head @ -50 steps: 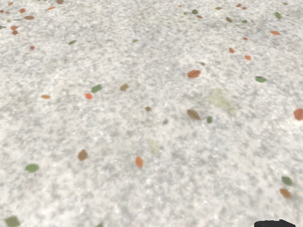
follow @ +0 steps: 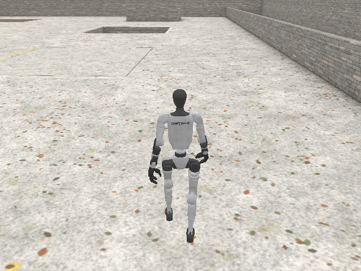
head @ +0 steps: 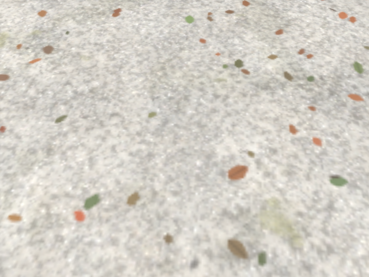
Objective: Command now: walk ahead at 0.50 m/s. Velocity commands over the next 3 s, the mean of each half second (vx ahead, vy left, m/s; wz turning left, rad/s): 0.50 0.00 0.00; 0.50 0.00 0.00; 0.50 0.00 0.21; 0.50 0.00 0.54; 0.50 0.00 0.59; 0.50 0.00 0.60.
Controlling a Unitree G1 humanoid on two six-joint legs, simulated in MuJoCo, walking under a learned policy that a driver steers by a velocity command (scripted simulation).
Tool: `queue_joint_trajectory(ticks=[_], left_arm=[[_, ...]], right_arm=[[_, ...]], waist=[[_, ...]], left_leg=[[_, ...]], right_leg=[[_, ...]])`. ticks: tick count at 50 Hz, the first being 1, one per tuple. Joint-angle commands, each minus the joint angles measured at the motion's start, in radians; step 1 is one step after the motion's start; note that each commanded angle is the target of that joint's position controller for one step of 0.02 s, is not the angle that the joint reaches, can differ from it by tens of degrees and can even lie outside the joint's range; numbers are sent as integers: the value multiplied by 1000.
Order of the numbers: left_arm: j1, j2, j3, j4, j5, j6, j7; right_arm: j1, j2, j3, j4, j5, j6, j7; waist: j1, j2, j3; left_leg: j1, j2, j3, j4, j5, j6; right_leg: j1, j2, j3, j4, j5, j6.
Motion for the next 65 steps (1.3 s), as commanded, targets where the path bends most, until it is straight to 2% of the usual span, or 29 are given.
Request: queue_joint_trajectory(ticks=[1, 2, 3, 4, 5, 6, 7, 9, 15, 25, 28, 30, 31, 32, 33, 34, 35, 37, 40, 46, 54, 56, 58, 59, 60, 61, 62, 63, 65], left_arm=[[2, 168, 33, -18, 5, -2, 12], [-11, 161, 30, -19, 1, 2, 10], [-16, 131, 18, -47, -7, 0, 7], [99, 31, 0, -64, -42, -1, -4], [34, 136, 28, -53, -12, 3, 2], [-41, 138, 33, -77, -11, 0, -2], [-83, 116, 28, -84, -12, -4, -6], [-79, 85, 26, -76, 11, 17, -15], [-229, 68, 24, -123, 16, 53, -34], [-512, 64, 7, -227, 2, 37, -32], [-451, 82, 18, -220, 1, 24, -25], [-181, 115, 41, -130, 11, 7, -9], [8, 191, 64, -89, 36, -1, 3], [58, 287, 88, -80, 40, 4, 0], [-31, 241, 80, -92, -1, 18, -7], [-143, 182, 63, -112, -10, 18, -9], [-191, 122, 47, -115, -6, 10, -13], [-203, 65, 28, -92, -8, -3, -6], [-126, 90, 29, -56, -11, -23, -2], [-28, 100, 23, -29, -11, -21, -2], [76, 113, 24, 19, 4, -13, 14], [44, 126, 28, 19, 8, -11, 19], [4, 140, 32, 14, 4, -6, 17], [-4, 120, 24, -9, -4, -7, 15], [100, 28, 7, -36, -43, -9, -1], [43, 104, 29, -33, -10, -11, -3], [-59, 113, 35, -69, -3, -14, -7], [-112, 104, 33, -84, -2, -23, -11], [-111, 74, 30, -91, 18, -5, -13]], right_arm=[[71, -104, -34, -29, -2, -26, -14], [236, -122, -47, 29, -10, -37, -23], [427, -194, -69, 73, -34, -46, -35], [489, -299, -97, 86, -38, -41, -34], [405, -248, -88, 76, 3, -28, -27], [296, -191, -72, 58, 11, -28, -24], [247, -133, -57, 55, 8, -35, -20], [226, -78, -40, 78, 12, -48, -26], [348, -110, -42, 141, 18, -70, -29], [490, -107, -35, 208, 4, -60, -42], [456, -125, -41, 213, -2, -56, -50], [424, -129, -42, 210, 3, -50, -47], [418, -100, -31, 179, 13, -52, -44], [536, -3, -16, 165, 48, -51, -32], [463, -105, -43, 172, 20, -47, -36], [381, -105, -47, 144, 18, -50, -32], [340, -87, -44, 138, 16, -55, -29], [350, -53, -42, 145, -8, -33, -20], [327, -32, -42, 137, -15, -6, -7], [72, -40, -35, 48, -3, 2, 1], [-98, -48, -26, -23, 4, -14, -3], [-43, -61, -33, -14, 4, -24, -9], [214, -90, -55, 72, -3, -38, -23], [396, -151, -76, 121, -25, -46, -33], [500, -267, -106, 135, -34, -42, -34], [417, -231, -99, 131, 5, -25, -24], [290, -188, -86, 108, 19, -22, -20], [232, -127, -70, 97, 17, -25, -16], [212, -74, -52, 113, 22, -35, -23]], waist=[[-93, -99, -6], [-162, -65, -92], [-225, 12, -216], [-178, 255, -327], [-164, 103, -276], [-123, 56, -136], [-104, 7, -71], [-53, 33, -25], [-54, 23, 26], [-123, 39, 72], [-77, 48, 43], [37, 15, -95], [98, -64, -218], [42, -297, -328], [28, -137, -272], [-13, -100, -127], [-33, -53, -59], [-87, -78, -21], [-103, -76, -15], [-57, -76, 51], [-15, -95, 71], [-53, -103, 45], [-166, -81, -87], [-225, -29, -197], [-197, 212, -329], [-171, 108, -305], [-126, 59, -141], [-106, 1, -66], [-46, 11, -12]], left_leg=[[143, -61, 27, -67, -92, 51], [349, -82, 38, -128, -57, 77], [621, 90, -149, -140, -125, 131], [871, 371, -645, -253, -208, 266], [794, 339, -701, -311, -233, 251], [660, 306, -536, -319, -211, 225], [548, 262, -435, -356, -116, 201], [420, 181, -289, -400, -7, 146], [416, 145, -180, -475, 86, 156], [610, 159, -104, -425, 311, 143], [651, 174, -80, -306, 565, 120], [579, 122, -29, 1, 676, 86], [372, 74, 3, 289, 380, 64], [14, -129, 34, 660, -377, 20], [-69, -93, -120, 739, -411, 40], [-104, -42, -121, 720, -317, 46], [-76, -9, -117, 665, -251, 44], [17, 29, -110, 571, -206, 26], [15, 34, -82, 512, -172, -2], [-118, 54, -33, 248, 18, -45], [-98, 1, 9, 10, 4, 7], [11, -37, 27, -34, -71, 42], [316, -101, 62, -122, -53, 88], [581, 29, -86, -124, -92, 139], [877, 327, -602, -212, -177, 301], [830, 314, -757, -317, -203, 299], [686, 278, -591, -321, -239, 270], [556, 236, -498, -357, -161, 243], [396, 147, -361, -395, -20, 190]], right_leg=[[-15, -295, 91, 180, 851, -110], [-71, -252, 52, 369, 865, -89], [-266, -204, 18, 649, 600, -67], [-628, -5, -26, 1019, -98, -20], [-717, -35, 125, 1107, -181, -39], [-749, -86, 132, 1099, -94, -47], [-723, -120, 128, 1047, -27, -46], [-638, -159, 118, 955, 21, -28], [-740, -188, 66, 802, 163, 26], [-747, -138, 1, 425, 267, 1], [-620, -92, -18, 363, 160, -46], [-286, -41, -39, 273, 182, -94], [-13, -228, 167, 261, 110, -148], [226, -510, 673, 140, 41, -290], [141, -467, 711, 83, -11, -270], [1, -435, 545, 69, 1, -239], [-115, -390, 444, 32, 98, -211], [-243, -311, 298, -8, 216, -155], [-266, -289, 226, -36, 320, -162], [-211, -252, 150, -87, 365, -149], [-5, -300, 113, -6, 590, -146], [11, -305, 90, 85, 793, -127], [-33, -261, 30, 371, 944, -92], [-220, -222, -5, 627, 707, -69], [-595, -37, -56, 1041, 84, -11], [-721, -28, 90, 1139, -175, -27], [-787, -96, 105, 1138, -85, -34], [-764, -131, 105, 1075, -8, -30], [-661, -171, 103, 955, 36, -4]])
